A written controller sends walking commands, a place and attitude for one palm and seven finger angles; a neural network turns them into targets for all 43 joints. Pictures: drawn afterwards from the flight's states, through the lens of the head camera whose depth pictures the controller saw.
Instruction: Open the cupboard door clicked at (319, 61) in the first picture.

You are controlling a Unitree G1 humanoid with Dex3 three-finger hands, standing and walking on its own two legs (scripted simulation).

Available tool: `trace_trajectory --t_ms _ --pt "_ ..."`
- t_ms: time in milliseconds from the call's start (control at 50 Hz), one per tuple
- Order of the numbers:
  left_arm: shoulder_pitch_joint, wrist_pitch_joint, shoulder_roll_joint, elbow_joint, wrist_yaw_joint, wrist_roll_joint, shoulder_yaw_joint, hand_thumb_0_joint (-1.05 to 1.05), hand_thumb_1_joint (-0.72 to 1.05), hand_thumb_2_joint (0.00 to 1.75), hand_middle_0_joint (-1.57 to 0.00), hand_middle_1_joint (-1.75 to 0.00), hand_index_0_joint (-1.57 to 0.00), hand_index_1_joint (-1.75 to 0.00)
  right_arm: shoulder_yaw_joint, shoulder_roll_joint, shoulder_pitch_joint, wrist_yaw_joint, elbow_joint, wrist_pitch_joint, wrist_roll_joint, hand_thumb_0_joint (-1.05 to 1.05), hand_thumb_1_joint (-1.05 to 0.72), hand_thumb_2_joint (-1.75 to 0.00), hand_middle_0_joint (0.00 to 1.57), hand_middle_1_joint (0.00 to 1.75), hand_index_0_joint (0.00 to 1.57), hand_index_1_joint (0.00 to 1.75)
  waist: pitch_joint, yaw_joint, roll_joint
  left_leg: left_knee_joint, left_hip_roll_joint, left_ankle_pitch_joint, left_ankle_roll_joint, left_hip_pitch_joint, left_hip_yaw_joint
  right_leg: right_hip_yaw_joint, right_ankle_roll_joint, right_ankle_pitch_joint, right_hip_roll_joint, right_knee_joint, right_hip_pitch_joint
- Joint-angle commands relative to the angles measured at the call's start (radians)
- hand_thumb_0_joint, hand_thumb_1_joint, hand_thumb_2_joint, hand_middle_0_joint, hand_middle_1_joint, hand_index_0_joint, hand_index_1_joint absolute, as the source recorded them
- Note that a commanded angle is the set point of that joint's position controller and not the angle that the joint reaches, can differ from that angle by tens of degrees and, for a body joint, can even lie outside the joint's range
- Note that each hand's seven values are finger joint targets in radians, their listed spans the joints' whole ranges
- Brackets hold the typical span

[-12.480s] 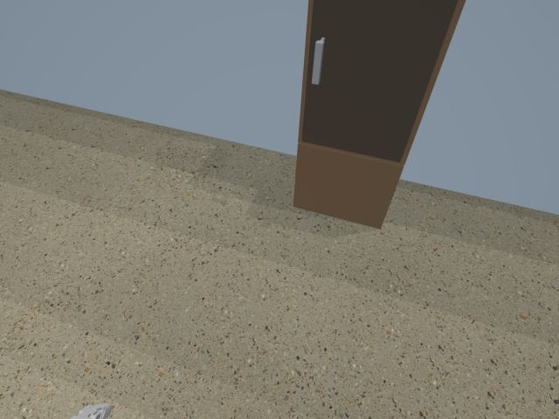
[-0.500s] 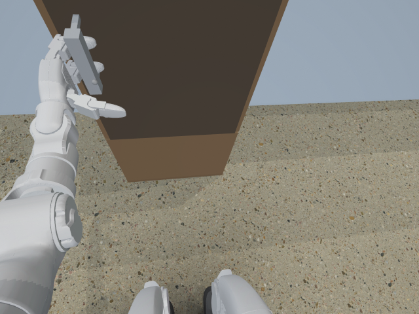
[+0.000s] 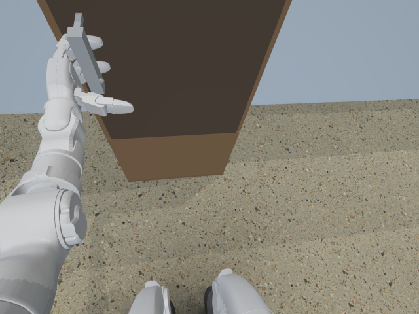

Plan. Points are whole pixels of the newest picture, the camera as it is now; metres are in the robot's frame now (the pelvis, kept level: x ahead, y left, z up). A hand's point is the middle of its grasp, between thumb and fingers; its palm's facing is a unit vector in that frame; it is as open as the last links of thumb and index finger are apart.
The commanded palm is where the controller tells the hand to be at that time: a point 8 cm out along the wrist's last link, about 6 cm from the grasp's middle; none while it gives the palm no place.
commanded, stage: close the thumb around the handle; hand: left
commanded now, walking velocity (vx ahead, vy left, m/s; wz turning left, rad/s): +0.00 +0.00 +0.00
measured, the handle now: (89, 56) +0.59 +0.17 +0.08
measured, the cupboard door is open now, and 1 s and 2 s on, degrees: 0 5 44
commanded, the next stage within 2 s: pull the door open along its arc in 0.58 s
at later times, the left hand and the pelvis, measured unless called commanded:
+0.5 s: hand (100, 81) +0.53 +0.14 +0.08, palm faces +0.02 -1.00 -0.02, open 5.9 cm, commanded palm +0.51 +0.19 +0.07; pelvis +0.00 +0.00 +0.00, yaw +0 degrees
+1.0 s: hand (102, 93) +0.50 +0.14 +0.08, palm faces +0.02 -1.00 -0.01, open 6.0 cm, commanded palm +0.45 +0.19 +0.07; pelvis +0.01 +0.00 +0.01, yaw -1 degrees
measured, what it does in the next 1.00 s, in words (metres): stands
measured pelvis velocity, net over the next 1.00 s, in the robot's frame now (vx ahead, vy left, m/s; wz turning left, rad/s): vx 0.01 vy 0.00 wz -0.02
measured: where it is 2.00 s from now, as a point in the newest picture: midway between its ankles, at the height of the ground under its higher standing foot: outside the picture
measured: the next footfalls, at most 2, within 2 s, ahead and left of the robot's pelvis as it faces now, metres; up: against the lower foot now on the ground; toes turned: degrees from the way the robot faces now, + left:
none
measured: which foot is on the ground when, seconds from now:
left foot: down 0.00-1.00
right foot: down 0.00-1.00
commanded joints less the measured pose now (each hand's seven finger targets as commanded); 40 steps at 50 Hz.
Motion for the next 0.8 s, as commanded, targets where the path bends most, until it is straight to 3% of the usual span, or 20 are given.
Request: trace_trajectory --t_ms 0,60,120,180,200,240,300,340,360,420,460,520,560,600,660,680,780 --pt "-0.471 -0.085 0.185 -0.233 0.014 -0.006 0.010 0.00 -0.11 0.47 -0.33 -1.24 -0.33 -1.24 -0.066 -0.187 0.188 -0.012 -0.039 -0.016 -0.009 0.00 -0.90 -0.90 0.20 0.30 0.20 0.30 -0.482 -0.012 0.124 -0.103 -0.011 0.450 -0.023 0.398 -0.108 0.066 0.019 0.334 0.011 -0.098 0.190" --pt "-0.436 -0.089 0.219 -0.213 0.012 0.000 0.033 0.00 0.06 0.54 -0.34 -1.26 -0.34 -1.26 -0.066 -0.191 0.189 -0.011 -0.039 -0.012 -0.007 0.00 -0.90 -0.90 0.20 0.30 0.20 0.30 -0.475 -0.003 0.094 -0.103 -0.013 0.449 -0.023 0.367 -0.100 0.072 0.021 0.352 0.011 -0.100 0.225" --pt "-0.452 -0.089 0.194 -0.223 0.006 -0.002 0.011 0.00 0.23 0.61 -0.35 -1.28 -0.35 -1.28 -0.065 -0.188 0.185 -0.011 -0.042 -0.012 -0.006 0.00 -0.90 -0.90 0.20 0.30 0.20 0.30 -0.479 -0.013 0.106 -0.103 -0.013 0.448 -0.022 0.371 -0.098 0.072 0.023 0.357 0.010 -0.098 0.221" --pt "-0.421 -0.084 0.221 -0.219 -0.001 -0.009 0.037 0.00 0.40 0.68 -0.36 -1.30 -0.36 -1.30 -0.066 -0.189 0.182 -0.013 -0.046 -0.009 -0.003 0.00 -0.90 -0.90 0.20 0.30 0.20 0.30 -0.478 0.004 0.101 -0.107 -0.014 0.437 -0.023 0.361 -0.092 0.075 0.021 0.356 0.011 -0.104 0.243" --pt "-0.445 -0.091 0.222 -0.243 -0.003 -0.012 0.033 0.00 0.45 0.71 -0.37 -1.30 -0.37 -1.30 -0.065 -0.189 0.186 -0.014 -0.046 -0.010 -0.005 0.00 -0.90 -0.90 0.20 0.30 0.20 0.30 -0.489 0.001 0.126 -0.108 -0.013 0.459 -0.023 0.383 -0.096 0.075 0.019 0.366 0.011 -0.099 0.240" --pt "-0.458 -0.091 0.179 -0.240 -0.005 -0.015 0.005 0.00 0.56 0.76 -0.38 -1.31 -0.38 -1.31 -0.067 -0.185 0.180 -0.013 -0.040 -0.011 -0.004 0.00 -0.90 -0.90 0.20 0.30 0.20 0.30 -0.485 -0.013 0.118 -0.102 -0.010 0.456 -0.024 0.396 -0.101 0.070 0.023 0.354 0.011 -0.101 0.208" --pt "-0.454 -0.092 0.199 -0.226 -0.007 -0.016 0.016 0.00 0.73 0.83 -0.39 -1.33 -0.39 -1.33 -0.067 -0.190 0.184 -0.016 -0.038 -0.011 -0.003 0.00 -0.90 -0.90 0.20 0.30 0.20 0.30 -0.466 -0.013 0.104 -0.106 -0.011 0.433 -0.023 0.380 -0.103 0.072 0.021 0.337 0.012 -0.104 0.209" --pt "-0.481 -0.087 0.175 -0.223 -0.007 -0.018 -0.005 0.00 0.84 0.88 -0.40 -1.34 -0.40 -1.34 -0.067 -0.188 0.178 -0.016 -0.032 -0.013 -0.003 0.00 -0.90 -0.90 0.20 0.30 0.20 0.30 -0.456 -0.027 0.105 -0.102 -0.012 0.419 -0.021 0.371 -0.100 0.073 0.025 0.330 0.010 -0.107 0.199" --pt "-0.475 -0.088 0.191 -0.227 -0.009 -0.014 0.005 0.00 0.90 0.90 -0.40 -1.35 -0.40 -1.35 -0.068 -0.190 0.183 -0.017 -0.034 -0.013 -0.004 0.00 -0.90 -0.90 0.20 0.30 0.20 0.30 -0.474 -0.016 0.114 -0.103 -0.011 0.425 -0.024 0.377 -0.105 0.072 0.022 0.328 0.009 -0.102 0.202" --pt "-0.454 -0.091 0.205 -0.224 -0.006 -0.011 0.017 0.00 0.90 0.90 -0.40 -1.35 -0.40 -1.35 -0.068 -0.191 0.179 -0.017 -0.035 -0.013 -0.005 0.00 -0.90 -0.90 0.20 0.30 0.20 0.30 -0.502 -0.007 0.138 -0.096 -0.010 0.458 -0.028 0.405 -0.107 0.071 0.020 0.340 0.009 -0.095 0.192" --pt "-0.481 -0.086 0.169 -0.225 -0.004 -0.010 -0.012 0.00 0.90 0.90 -0.40 -1.35 -0.40 -1.35 -0.067 -0.188 0.180 -0.015 -0.033 -0.012 -0.006 0.00 -0.90 -0.90 0.20 0.30 0.20 0.30 -0.478 -0.021 0.125 -0.095 -0.009 0.446 -0.025 0.393 -0.107 0.069 0.024 0.333 0.009 -0.097 0.181" --pt "-0.447 -0.088 0.207 -0.236 0.003 -0.011 0.024 0.00 0.90 0.90 -0.40 -1.35 -0.40 -1.35 -0.069 -0.192 0.183 -0.015 -0.039 -0.009 -0.006 0.00 -0.90 -0.90 0.20 0.30 0.20 0.30 -0.514 0.001 0.128 -0.097 -0.011 0.477 -0.028 0.405 -0.106 0.069 0.020 0.358 0.009 -0.092 0.211" --pt "-0.475 -0.082 0.155 -0.225 0.005 -0.002 -0.029 0.00 0.90 0.90 -0.40 -1.35 -0.40 -1.35 -0.066 -0.186 0.177 -0.013 -0.036 -0.009 -0.005 0.00 -0.90 -0.90 0.20 0.30 0.20 0.30 -0.464 -0.023 0.117 -0.100 -0.009 0.439 -0.026 0.386 -0.109 0.067 0.023 0.329 0.009 -0.098 0.182" --pt "-0.475 -0.085 0.184 -0.229 0.011 0.001 -0.002 0.00 0.90 0.90 -0.40 -1.35 -0.40 -1.35 -0.068 -0.190 0.184 -0.013 -0.036 -0.010 -0.007 0.00 -0.90 -0.90 0.20 0.30 0.20 0.30 -0.469 -0.018 0.111 -0.099 -0.010 0.432 -0.022 0.380 -0.108 0.070 0.022 0.328 0.010 -0.097 0.192" --pt "-0.491 -0.081 0.168 -0.223 0.014 0.006 -0.022 0.00 0.90 0.90 -0.40 -1.35 -0.40 -1.35 -0.067 -0.189 0.181 -0.013 -0.034 -0.010 -0.007 0.00 -0.90 -0.90 0.20 0.30 0.20 0.30 -0.469 -0.030 0.107 -0.097 -0.011 0.416 -0.021 0.370 -0.106 0.072 0.025 0.320 0.008 -0.101 0.185" --pt "-0.459 -0.083 0.212 -0.228 0.013 0.006 0.017 0.00 0.90 0.90 -0.40 -1.35 -0.40 -1.35 -0.069 -0.193 0.186 -0.015 -0.037 -0.009 -0.007 0.00 -0.90 -0.90 0.20 0.30 0.20 0.30 -0.489 -0.004 0.110 -0.098 -0.015 0.424 -0.022 0.367 -0.101 0.076 0.022 0.333 0.008 -0.099 0.217" --pt "-0.332 -0.079 0.175 -0.264 -0.013 -0.018 0.007 0.00 0.90 0.90 -0.40 -1.35 -0.40 -1.35 -0.068 -0.185 0.168 -0.010 -0.063 -0.005 0.001 0.00 -0.90 -0.90 0.20 0.30 0.20 0.30 -0.522 0.029 0.114 -0.112 -0.018 0.462 -0.024 0.384 -0.084 0.076 0.020 0.385 0.011 -0.103 0.280"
